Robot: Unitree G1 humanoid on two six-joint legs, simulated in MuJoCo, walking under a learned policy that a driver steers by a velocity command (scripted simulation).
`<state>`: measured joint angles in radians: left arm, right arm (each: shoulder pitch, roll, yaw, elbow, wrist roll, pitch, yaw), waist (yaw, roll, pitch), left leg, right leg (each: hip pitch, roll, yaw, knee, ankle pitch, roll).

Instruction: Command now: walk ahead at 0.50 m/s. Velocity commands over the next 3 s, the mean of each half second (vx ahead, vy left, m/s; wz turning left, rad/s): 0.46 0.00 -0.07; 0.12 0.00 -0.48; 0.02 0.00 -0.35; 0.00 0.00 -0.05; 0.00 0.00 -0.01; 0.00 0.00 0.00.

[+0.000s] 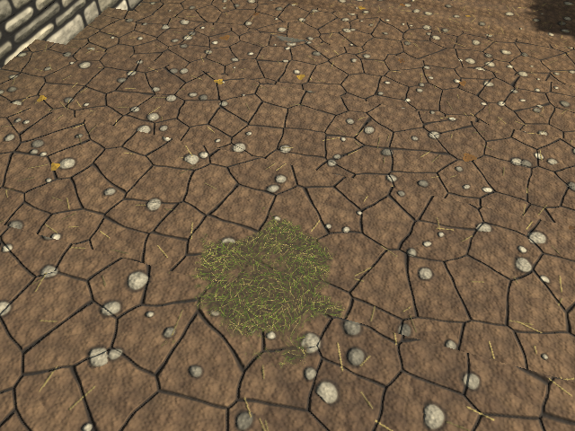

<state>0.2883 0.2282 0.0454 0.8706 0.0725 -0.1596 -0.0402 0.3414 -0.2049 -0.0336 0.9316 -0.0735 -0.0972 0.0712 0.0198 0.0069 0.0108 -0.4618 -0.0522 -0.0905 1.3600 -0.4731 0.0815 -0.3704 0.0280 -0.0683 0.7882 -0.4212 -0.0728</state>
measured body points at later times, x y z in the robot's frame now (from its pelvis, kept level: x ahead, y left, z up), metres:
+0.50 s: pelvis +0.31 +0.05 -0.13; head +0.32 +0.05 +0.32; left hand +0.20 +0.26 -0.27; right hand +0.43 -0.18 -0.25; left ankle +0.36 +0.14 -0.87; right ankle +0.15 -0.09 -0.65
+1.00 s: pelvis +0.44 -0.03 -0.13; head +0.47 -0.05 +0.32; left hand +0.65 +0.20 -0.23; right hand +0.52 -0.34 -0.22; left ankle +0.42 +0.14 -0.80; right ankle +0.48 -0.12 -0.87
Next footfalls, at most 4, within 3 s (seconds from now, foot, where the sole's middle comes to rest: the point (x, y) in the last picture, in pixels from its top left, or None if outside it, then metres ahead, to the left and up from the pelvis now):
0.38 left None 0.40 0.14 -0.90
0.84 right None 0.50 -0.14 -0.90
1.38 left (271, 428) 0.58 0.09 -0.90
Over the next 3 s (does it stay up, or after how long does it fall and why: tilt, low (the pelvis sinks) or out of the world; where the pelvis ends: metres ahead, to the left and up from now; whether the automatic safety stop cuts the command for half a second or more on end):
stays up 0.53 0.01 -0.13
